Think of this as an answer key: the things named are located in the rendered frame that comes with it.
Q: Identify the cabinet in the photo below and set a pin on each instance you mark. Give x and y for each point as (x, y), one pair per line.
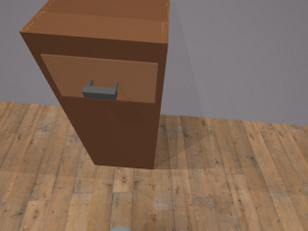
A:
(115, 133)

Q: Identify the handle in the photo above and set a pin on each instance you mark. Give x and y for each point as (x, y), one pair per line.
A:
(103, 93)

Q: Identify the drawer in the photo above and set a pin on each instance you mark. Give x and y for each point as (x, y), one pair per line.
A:
(136, 80)

